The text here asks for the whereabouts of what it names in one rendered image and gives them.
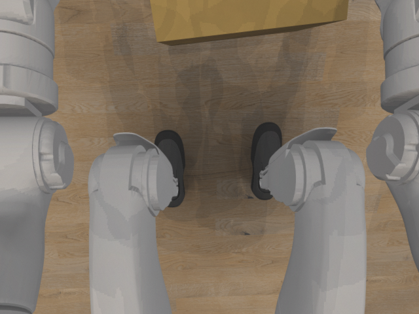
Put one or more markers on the left robot thigh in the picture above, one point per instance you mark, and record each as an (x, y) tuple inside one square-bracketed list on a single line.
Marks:
[(124, 268)]

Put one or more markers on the right robot forearm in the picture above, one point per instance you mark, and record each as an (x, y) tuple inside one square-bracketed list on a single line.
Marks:
[(399, 29)]

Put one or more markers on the left robot upper arm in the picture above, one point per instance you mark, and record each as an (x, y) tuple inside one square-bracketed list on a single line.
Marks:
[(35, 161)]

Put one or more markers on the right robot foot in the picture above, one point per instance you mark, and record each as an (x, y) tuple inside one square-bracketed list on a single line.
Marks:
[(267, 139)]

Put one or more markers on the carton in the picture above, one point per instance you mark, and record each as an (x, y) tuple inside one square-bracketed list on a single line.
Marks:
[(195, 21)]

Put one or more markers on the right robot upper arm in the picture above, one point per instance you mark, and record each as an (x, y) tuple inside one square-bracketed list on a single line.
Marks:
[(393, 157)]

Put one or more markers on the left robot forearm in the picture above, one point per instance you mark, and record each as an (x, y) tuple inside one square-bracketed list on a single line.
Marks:
[(27, 50)]

